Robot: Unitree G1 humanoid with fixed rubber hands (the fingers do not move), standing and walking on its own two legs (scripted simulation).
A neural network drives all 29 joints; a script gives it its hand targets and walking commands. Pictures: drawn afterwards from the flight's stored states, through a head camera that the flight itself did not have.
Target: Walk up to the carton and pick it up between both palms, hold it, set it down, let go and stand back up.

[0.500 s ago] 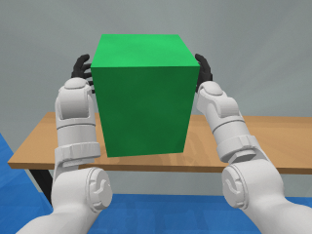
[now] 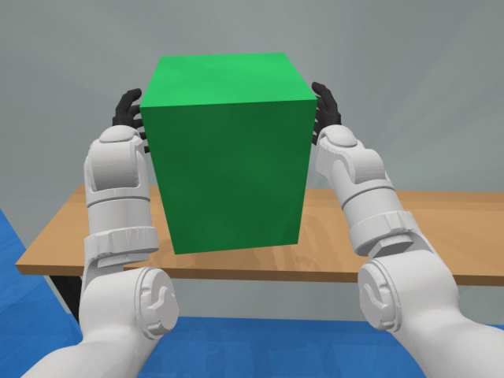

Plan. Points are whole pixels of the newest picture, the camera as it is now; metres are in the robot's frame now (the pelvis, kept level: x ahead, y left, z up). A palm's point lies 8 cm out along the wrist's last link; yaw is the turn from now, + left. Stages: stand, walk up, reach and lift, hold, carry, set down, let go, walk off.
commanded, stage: hold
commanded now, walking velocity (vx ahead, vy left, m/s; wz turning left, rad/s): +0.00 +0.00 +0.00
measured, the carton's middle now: (230, 151) +0.41 +0.01 +0.23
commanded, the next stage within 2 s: none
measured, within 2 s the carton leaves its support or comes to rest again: neither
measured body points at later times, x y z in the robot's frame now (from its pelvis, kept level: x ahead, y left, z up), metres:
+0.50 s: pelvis +0.00 +0.00 +0.00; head -0.08 +0.01 +0.44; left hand +0.38 +0.16 +0.28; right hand +0.38 -0.14 +0.27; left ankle +0.01 +0.08 -0.75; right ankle +0.06 -0.07 -0.75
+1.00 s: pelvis +0.00 +0.00 +0.00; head -0.08 +0.02 +0.44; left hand +0.38 +0.17 +0.28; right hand +0.38 -0.13 +0.27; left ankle +0.01 +0.08 -0.75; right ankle +0.06 -0.07 -0.75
